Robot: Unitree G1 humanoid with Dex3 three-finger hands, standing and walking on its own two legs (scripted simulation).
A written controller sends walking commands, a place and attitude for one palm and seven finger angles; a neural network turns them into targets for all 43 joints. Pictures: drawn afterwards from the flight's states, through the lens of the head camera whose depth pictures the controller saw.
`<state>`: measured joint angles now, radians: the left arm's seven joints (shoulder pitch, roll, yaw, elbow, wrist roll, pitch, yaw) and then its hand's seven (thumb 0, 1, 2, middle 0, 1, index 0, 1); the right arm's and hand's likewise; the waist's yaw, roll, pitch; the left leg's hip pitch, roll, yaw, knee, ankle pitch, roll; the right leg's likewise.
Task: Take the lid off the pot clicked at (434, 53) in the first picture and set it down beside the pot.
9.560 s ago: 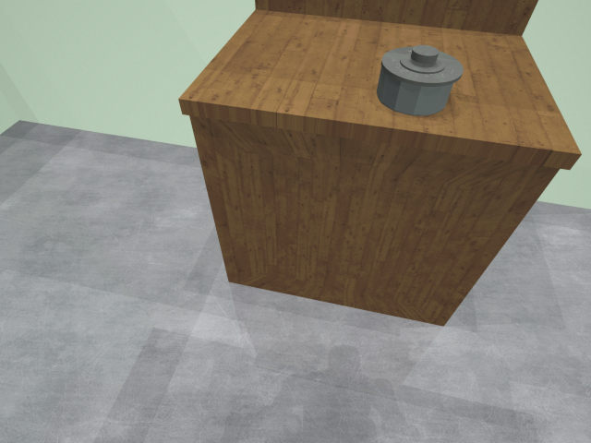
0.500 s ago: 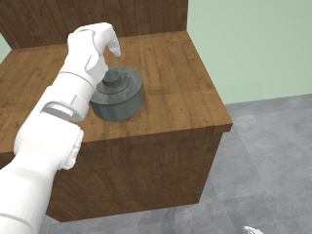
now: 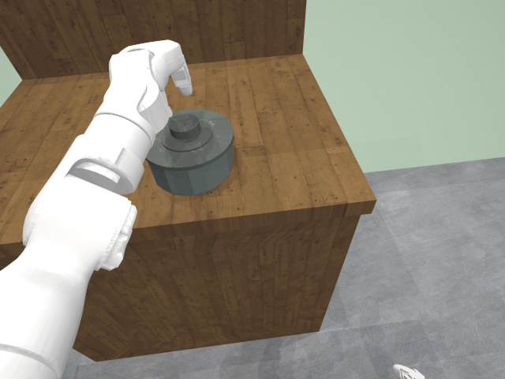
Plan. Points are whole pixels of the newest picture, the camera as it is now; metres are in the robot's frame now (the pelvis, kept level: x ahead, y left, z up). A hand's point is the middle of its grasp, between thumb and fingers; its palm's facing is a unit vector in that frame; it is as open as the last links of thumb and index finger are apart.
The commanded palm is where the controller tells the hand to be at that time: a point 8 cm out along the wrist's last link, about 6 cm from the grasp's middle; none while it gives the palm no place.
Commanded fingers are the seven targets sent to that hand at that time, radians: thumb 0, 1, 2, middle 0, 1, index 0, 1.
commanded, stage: move the open hand above the knob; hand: left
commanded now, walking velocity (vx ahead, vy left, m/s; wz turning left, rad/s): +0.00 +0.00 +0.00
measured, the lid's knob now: (184, 126) +0.51 +0.12 +0.15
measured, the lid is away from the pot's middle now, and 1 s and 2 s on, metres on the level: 0.00 0.00 0.00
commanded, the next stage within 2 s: lower the open fingers around the knob in 0.12 s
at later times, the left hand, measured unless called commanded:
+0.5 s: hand (175, 106) +0.47 +0.12 +0.22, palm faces -0.33 -0.14 -0.93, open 9.9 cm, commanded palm +0.46 +0.13 +0.26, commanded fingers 0.00 -0.40 1.74 -0.89 -0.08 -0.89 -0.08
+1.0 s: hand (176, 121) +0.48 +0.12 +0.18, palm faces -0.38 -0.13 -0.92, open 10.0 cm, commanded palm +0.48 +0.14 +0.23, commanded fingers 0.00 -0.40 1.74 -0.89 -0.08 -0.89 -0.08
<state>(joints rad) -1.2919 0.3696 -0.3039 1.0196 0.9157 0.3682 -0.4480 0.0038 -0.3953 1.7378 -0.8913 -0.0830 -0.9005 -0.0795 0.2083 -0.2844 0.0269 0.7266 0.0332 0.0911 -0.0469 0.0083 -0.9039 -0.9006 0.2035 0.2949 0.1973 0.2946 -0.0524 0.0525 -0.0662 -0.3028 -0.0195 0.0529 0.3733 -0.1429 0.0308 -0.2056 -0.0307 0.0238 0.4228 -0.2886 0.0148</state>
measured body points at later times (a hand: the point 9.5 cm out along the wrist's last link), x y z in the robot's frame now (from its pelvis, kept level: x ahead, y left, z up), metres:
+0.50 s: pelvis +0.01 +0.00 +0.00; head +0.01 -0.03 +0.45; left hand +0.48 +0.12 +0.27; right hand +0.09 -0.27 -0.14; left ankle +0.03 +0.11 -0.74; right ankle -0.05 -0.13 -0.74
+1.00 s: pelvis +0.01 +0.00 +0.00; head +0.03 -0.02 +0.45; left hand +0.50 +0.13 +0.23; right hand +0.09 -0.27 -0.14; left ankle +0.03 +0.11 -0.74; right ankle -0.05 -0.13 -0.74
